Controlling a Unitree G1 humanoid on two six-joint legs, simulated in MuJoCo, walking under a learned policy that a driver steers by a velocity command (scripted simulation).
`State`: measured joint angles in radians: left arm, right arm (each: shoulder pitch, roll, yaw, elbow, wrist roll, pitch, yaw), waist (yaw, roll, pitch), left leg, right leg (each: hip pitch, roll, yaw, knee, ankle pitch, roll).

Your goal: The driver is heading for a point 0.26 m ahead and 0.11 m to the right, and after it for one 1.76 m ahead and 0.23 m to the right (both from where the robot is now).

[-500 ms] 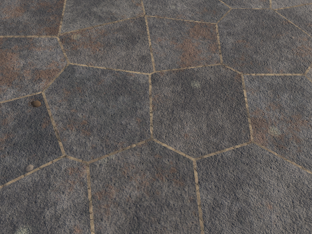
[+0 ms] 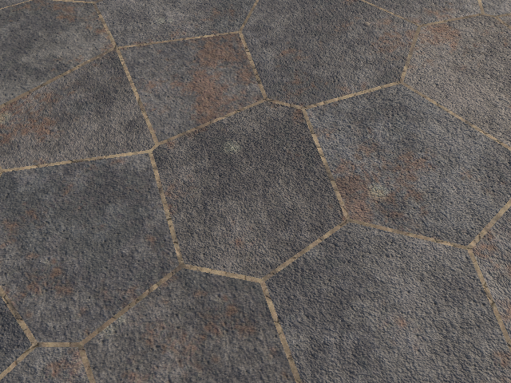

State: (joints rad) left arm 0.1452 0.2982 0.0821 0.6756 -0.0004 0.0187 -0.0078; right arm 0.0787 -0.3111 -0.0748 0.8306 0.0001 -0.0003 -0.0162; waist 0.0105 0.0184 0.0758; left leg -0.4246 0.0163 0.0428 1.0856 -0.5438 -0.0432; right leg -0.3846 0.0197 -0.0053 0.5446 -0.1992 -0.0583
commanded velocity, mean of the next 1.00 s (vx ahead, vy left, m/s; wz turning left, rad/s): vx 0.04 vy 0.00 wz -0.56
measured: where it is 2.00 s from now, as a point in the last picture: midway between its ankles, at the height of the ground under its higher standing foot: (352, 357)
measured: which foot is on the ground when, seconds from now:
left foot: up 0.00-0.30, down 0.32-0.74, up 0.76-1.00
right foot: down 0.00-0.32, up 0.34-0.72, down 0.74-1.00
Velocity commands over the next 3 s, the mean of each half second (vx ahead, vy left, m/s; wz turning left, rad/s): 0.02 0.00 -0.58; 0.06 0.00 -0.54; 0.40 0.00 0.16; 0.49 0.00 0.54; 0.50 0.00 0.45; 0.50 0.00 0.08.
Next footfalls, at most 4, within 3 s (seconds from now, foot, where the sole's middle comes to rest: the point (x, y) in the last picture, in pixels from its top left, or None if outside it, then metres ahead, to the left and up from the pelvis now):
0.32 left None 0.10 0.15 -0.77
0.74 right None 0.00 -0.11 -0.77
1.22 left None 0.21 0.03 -0.77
1.68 right None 0.40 -0.30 -0.77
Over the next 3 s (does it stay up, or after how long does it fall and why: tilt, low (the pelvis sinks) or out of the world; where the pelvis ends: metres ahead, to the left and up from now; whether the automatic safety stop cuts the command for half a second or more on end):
stays up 1.02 -0.19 0.01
